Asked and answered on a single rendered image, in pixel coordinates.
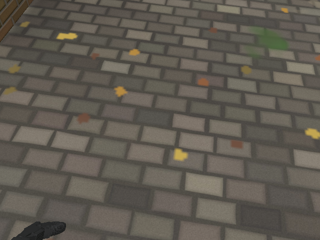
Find robot left hand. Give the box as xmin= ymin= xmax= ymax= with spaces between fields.
xmin=11 ymin=221 xmax=66 ymax=240

